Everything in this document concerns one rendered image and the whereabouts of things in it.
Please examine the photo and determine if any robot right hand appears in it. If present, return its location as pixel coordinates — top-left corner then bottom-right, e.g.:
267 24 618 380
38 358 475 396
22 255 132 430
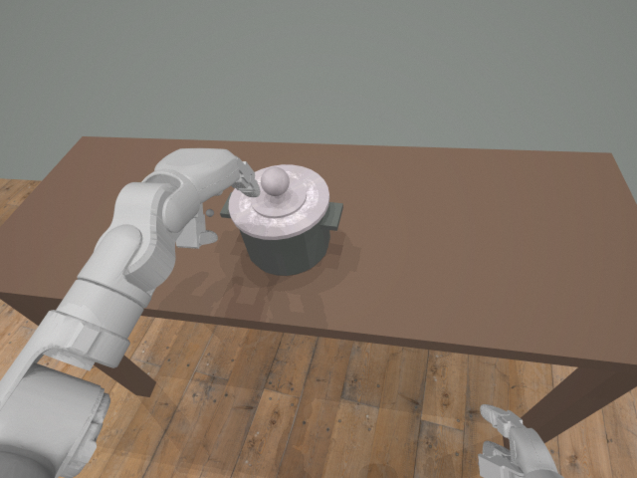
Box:
478 404 558 478

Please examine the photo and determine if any lid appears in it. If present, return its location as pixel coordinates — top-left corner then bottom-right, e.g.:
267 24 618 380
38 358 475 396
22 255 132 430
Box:
229 164 329 240

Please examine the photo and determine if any table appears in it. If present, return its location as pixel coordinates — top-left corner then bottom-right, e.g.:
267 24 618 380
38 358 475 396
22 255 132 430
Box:
0 136 637 450

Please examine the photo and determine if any knob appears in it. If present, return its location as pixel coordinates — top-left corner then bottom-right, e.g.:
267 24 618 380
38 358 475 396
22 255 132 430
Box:
261 167 290 196

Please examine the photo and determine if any left robot forearm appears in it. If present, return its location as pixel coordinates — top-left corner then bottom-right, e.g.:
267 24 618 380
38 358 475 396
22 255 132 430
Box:
0 169 200 410

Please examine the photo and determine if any robot left upper arm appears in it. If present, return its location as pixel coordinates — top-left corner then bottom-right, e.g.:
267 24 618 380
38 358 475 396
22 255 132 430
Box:
0 363 110 478

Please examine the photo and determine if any pot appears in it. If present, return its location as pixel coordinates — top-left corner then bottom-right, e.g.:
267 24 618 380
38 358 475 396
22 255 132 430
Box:
220 192 343 276

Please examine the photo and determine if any robot left hand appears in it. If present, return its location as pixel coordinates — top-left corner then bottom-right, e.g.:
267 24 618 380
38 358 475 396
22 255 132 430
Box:
154 148 261 249

